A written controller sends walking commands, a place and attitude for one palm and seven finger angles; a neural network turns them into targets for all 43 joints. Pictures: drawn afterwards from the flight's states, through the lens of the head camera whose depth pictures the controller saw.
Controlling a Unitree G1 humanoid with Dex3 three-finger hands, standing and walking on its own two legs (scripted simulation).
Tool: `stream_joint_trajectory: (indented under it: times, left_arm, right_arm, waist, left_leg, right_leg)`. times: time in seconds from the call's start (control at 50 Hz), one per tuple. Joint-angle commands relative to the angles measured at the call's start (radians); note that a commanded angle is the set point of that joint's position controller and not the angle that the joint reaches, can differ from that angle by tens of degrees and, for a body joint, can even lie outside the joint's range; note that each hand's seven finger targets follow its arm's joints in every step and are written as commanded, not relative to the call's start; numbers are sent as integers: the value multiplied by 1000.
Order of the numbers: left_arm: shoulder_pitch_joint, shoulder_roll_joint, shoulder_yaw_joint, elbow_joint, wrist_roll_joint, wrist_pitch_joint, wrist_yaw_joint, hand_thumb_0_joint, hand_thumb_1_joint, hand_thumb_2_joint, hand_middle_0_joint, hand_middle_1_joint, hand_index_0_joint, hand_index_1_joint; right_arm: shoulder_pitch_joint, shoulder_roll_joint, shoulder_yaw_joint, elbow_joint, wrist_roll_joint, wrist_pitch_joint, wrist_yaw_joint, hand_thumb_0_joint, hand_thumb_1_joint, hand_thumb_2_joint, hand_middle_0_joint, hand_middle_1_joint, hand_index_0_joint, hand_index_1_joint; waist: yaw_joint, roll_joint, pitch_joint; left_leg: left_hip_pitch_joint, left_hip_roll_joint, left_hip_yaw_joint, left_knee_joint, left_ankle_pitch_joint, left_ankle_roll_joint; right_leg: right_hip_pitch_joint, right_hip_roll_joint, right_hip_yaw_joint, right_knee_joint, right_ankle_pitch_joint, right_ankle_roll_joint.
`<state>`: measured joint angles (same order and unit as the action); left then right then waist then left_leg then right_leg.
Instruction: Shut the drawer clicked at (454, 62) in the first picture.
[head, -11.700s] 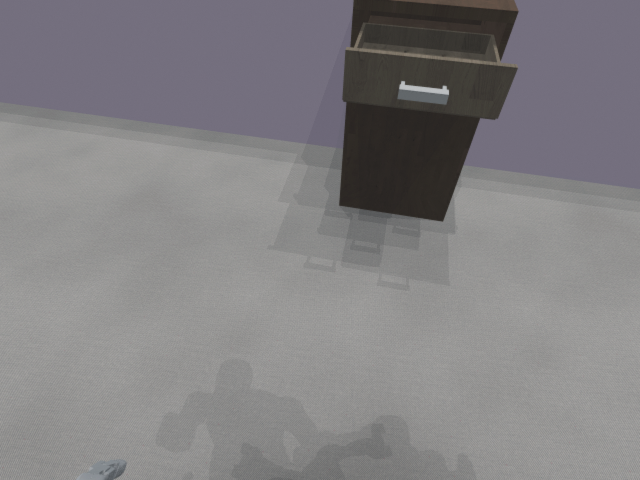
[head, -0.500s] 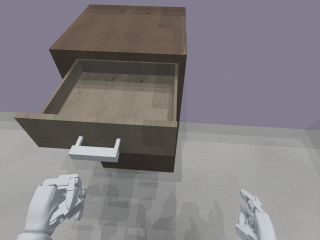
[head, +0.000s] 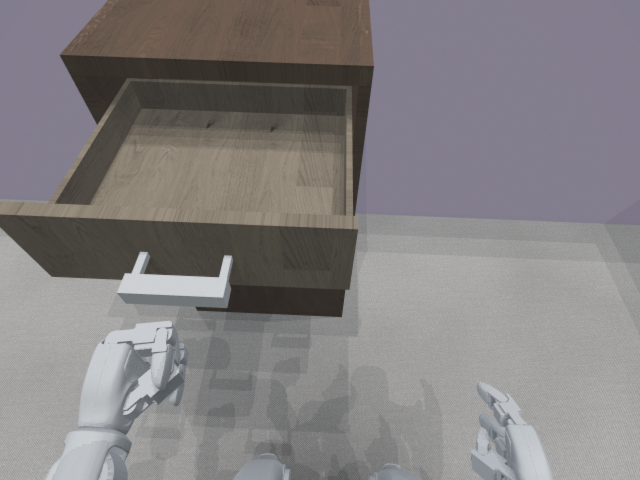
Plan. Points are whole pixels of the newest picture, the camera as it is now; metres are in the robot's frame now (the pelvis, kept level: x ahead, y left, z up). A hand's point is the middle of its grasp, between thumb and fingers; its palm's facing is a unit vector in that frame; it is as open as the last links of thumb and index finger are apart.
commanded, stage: bring the fist close to the handle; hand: left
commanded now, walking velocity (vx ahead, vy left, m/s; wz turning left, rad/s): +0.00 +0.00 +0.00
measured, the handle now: (180, 275) +0.35 +0.19 +0.05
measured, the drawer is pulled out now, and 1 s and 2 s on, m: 0.29 0.27 0.15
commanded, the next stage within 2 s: push the drawer shut in 0.44 s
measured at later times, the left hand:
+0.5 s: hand (186, 363) +0.24 +0.16 +0.05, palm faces -0.01 -1.00 -0.05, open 3.3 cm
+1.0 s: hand (195, 328) +0.28 +0.16 +0.05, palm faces -0.02 -1.00 -0.06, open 3.1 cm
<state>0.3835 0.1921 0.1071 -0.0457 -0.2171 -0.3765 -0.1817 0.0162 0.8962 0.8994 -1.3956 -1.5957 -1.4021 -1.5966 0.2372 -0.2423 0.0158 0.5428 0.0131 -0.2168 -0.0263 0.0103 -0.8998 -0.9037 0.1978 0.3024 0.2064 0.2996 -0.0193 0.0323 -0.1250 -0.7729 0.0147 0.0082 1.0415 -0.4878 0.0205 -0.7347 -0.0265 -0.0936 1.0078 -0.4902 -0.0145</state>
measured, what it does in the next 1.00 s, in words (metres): stands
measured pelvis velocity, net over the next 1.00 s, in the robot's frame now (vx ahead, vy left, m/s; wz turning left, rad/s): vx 0.00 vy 0.00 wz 0.00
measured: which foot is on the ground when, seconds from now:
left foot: down 0.00-1.00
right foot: down 0.00-1.00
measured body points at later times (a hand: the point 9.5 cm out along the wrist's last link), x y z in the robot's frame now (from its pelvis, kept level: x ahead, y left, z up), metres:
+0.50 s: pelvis +0.00 +0.00 -0.01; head +0.06 +0.00 +0.44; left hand +0.24 +0.22 +0.05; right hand +0.17 -0.24 -0.08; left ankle +0.01 +0.10 -0.67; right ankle +0.00 -0.11 -0.67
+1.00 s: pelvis +0.00 +0.00 +0.00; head +0.07 +0.00 +0.44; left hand +0.28 +0.22 +0.05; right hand +0.16 -0.25 -0.09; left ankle +0.01 +0.10 -0.67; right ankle +0.00 -0.11 -0.67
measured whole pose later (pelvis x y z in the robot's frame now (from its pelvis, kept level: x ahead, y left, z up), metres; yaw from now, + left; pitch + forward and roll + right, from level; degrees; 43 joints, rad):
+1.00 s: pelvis +0.00 +0.00 +0.00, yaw +0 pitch +14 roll -2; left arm 0.13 0.22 0.12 0.14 -0.20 -0.35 -0.17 -0.01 0.85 0.91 -1.40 -1.60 -1.40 -1.60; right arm 0.23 -0.25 0.03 0.55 0.02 -0.13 -0.03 0.01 -0.90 -0.90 0.20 0.30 0.21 0.30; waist -0.03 0.03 -0.13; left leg -0.82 0.02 0.00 1.06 -0.49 0.02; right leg -0.78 -0.02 -0.10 1.03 -0.50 -0.02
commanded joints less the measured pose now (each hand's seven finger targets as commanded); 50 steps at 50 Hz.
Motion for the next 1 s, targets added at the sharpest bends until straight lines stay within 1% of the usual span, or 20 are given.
stream_joint_trajectory:
  times: [0.0, 0.02, 0.08, 0.1, 0.12, 0.2, 0.28, 0.38, 0.42, 0.44, 0.48, 0.52, 0.54, 0.58, 0.64, 0.72, 0.76, 0.88, 0.96, 0.98]
  left_arm:
    - [-58, 87, 42, -173, -5, -76, -4, 0, 900, 900, -1400, -1600, -1400, -1600]
    - [-103, 90, 35, -177, -8, -75, -3, 0, 900, 900, -1400, -1600, -1400, -1600]
    - [-129, 144, 80, -219, -4, -81, 16, 0, 900, 900, -1400, -1600, -1400, -1600]
    - [-102, 113, 54, -229, -6, -77, 17, 0, 900, 900, -1400, -1600, -1400, -1600]
    - [-103, 121, 61, -240, -10, -74, 21, 0, 900, 900, -1400, -1600, -1400, -1600]
    - [-61, 109, 58, -181, -7, -44, 26, 0, 900, 900, -1400, -1600, -1400, -1600]
    - [-90, 116, 58, -173, -11, -39, 19, 0, 900, 900, -1400, -1600, -1400, -1600]
    - [-93, 125, 60, -209, -13, -61, 21, 0, 900, 900, -1400, -1600, -1400, -1600]
    - [-124, 97, 25, -215, -13, -65, 22, 0, 900, 900, -1400, -1600, -1400, -1600]
    - [-109, 120, 51, -212, -12, -65, 25, 0, 900, 900, -1400, -1600, -1400, -1600]
    - [-79, 119, 51, -196, -8, -60, 27, 0, 900, 900, -1400, -1600, -1400, -1600]
    - [-59, 105, 41, -201, -6, -56, 27, 0, 900, 900, -1400, -1600, -1400, -1600]
    - [-98, 98, 24, -214, -6, -55, 27, 0, 900, 900, -1400, -1600, -1400, -1600]
    - [-158, 138, 60, -195, 2, -59, 39, 0, 900, 900, -1400, -1600, -1400, -1600]
    - [-236, 116, 41, -172, 2, -62, 39, 0, 900, 900, -1400, -1600, -1400, -1600]
    - [-230, 130, 63, -142, -3, -46, 33, 0, 900, 900, -1400, -1600, -1400, -1600]
    - [-276, 118, 45, -123, -4, -36, 26, 0, 900, 900, -1400, -1600, -1400, -1600]
    - [-412, 148, 73, -53, -4, -33, 29, 0, 900, 900, -1400, -1600, -1400, -1600]
    - [-491, 150, 80, 2, -6, -38, 21, 0, 900, 900, -1400, -1600, -1400, -1600]
    - [-519, 155, 80, 5, -6, -38, 21, 0, 900, 900, -1400, -1600, -1400, -1600]
  right_arm:
    - [-42, -125, -59, -155, 5, -43, -6, 0, -900, -900, 200, 300, 200, 300]
    - [-42, -127, -57, -158, 5, -39, -5, 0, -900, -900, 200, 300, 200, 300]
    - [-44, -130, -57, -166, 6, -30, -9, 0, -900, -900, 200, 300, 200, 300]
    - [-41, -123, -55, -176, 6, -26, -8, 0, -900, -900, 200, 300, 200, 300]
    - [-35, -123, -55, -179, 8, -23, -6, 0, -900, -900, 200, 300, 200, 300]
    - [-33, -122, -54, -176, 11, -2, -6, 0, -900, -900, 200, 300, 200, 300]
    - [-40, -128, -52, -183, 11, 5, -9, 0, -900, -900, 200, 300, 200, 300]
    - [-33, -128, -51, -186, 9, -1, -10, 0, -900, -900, 200, 300, 200, 300]
    - [-31, -126, -49, -185, 10, -3, -8, 0, -900, -900, 200, 300, 200, 300]
    - [-27, -127, -52, -182, 10, -3, -8, 0, -900, -900, 200, 300, 200, 300]
    - [-29, -127, -53, -185, 9, 2, -8, 0, -900, -900, 200, 300, 200, 300]
    - [-29, -124, -54, -190, 11, 6, -4, 0, -900, -900, 200, 300, 200, 300]
    - [-29, -127, -52, -193, 12, 6, -4, 0, -900, -900, 200, 300, 200, 300]
    - [-28, -133, -52, -178, 9, 10, -10, 0, -900, -900, 200, 300, 200, 300]
    - [-29, -131, -49, -172, 9, 10, -11, 0, -900, -900, 200, 300, 200, 300]
    - [-19, -132, -50, -169, 8, 13, -10, 0, -900, -900, 200, 300, 200, 300]
    - [-25, -132, -49, -167, 11, 17, -10, 0, -900, -900, 200, 300, 200, 300]
    - [-26, -140, -45, -140, 9, 27, -16, 0, -900, -900, 200, 300, 200, 300]
    - [-28, -140, -45, -126, 12, 30, -16, 0, -900, -900, 200, 300, 200, 300]
    - [-27, -143, -47, -120, 13, 30, -18, 0, -900, -900, 200, 300, 200, 300]
  waist:
    - [-3, -10, -200]
    - [-11, 1, -195]
    - [2, 10, -227]
    - [8, 30, -249]
    - [7, 28, -265]
    - [-6, -19, -211]
    - [-10, -23, -177]
    - [-6, 7, -211]
    - [-19, 8, -206]
    - [-10, 16, -223]
    - [-8, -5, -209]
    - [-5, 11, -213]
    - [-19, 4, -208]
    - [-25, -12, -191]
    - [-30, 6, -199]
    - [-13, 8, -258]
    - [-23, 1, -244]
    - [-38, -15, -218]
    - [-33, 7, -242]
    - [-42, -2, -247]
  left_leg:
    - [106, -13, -42, -132, 270, -5]
    - [94, -14, -40, -120, 251, -4]
    - [108, -10, -45, -131, 239, -3]
    - [125, -13, -42, -136, 264, -2]
    - [131, -11, -41, -135, 283, -4]
    - [101, -10, -38, -135, 267, -3]
    - [77, -13, -38, -137, 210, 0]
    - [102, -12, -40, -135, 235, -1]
    - [107, -12, -42, -130, 233, -1]
    - [104, -12, -41, -129, 236, -2]
    - [98, -13, -40, -133, 245, -1]
    - [111, -12, -37, -135, 260, -3]
    - [107, -12, -39, -132, 247, -2]
    - [84, -11, -41, -122, 221, 0]
    - [88, -12, -43, -120, 213, -1]
    - [116, -14, -36, -125, 272, -1]
    - [114, -14, -33, -127, 268, -2]
    - [90, -13, -38, -125, 231, 1]
    - [106, -13, -40, -136, 222, -2]
    - [111, -13, -40, -132, 231, 2]
  right_leg:
    - [76, 30, 25, -101, 246, -7]
    - [61, 29, 31, -101, 232, -6]
    - [76, 31, 32, -104, 204, -11]
    - [95, 30, 31, -102, 229, -12]
    - [106, 30, 30, -102, 251, -11]
    - [98, 34, 28, -115, 251, -6]
    - [86, 33, 34, -129, 196, -6]
    - [89, 33, 31, -120, 211, -9]
    - [73, 32, 31, -118, 214, -6]
    - [85, 31, 34, -115, 215, -7]
    - [93, 33, 32, -119, 227, -8]
    - [91, 33, 28, -113, 243, -8]
    - [79, 32, 28, -114, 231, -5]
    - [66, 33, 36, -116, 205, -6]
    - [52, 31, 37, -112, 197, -6]
    - [103, 30, 41, -113, 266, -7]
    - [105, 29, 43, -119, 271, -4]
    - [86, 29, 48, -129, 233, -3]
    - [88, 28, 50, -130, 218, -6]
    - [86, 28, 52, -133, 227, -5]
